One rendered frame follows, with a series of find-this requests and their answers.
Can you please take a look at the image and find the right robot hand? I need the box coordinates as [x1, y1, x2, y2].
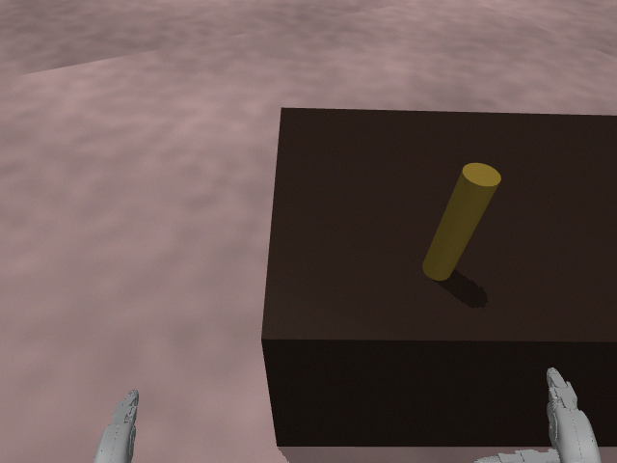
[473, 368, 602, 463]

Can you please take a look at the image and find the can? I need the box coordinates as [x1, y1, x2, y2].
[422, 163, 501, 281]

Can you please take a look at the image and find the left robot hand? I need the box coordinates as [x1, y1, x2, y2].
[93, 390, 139, 463]

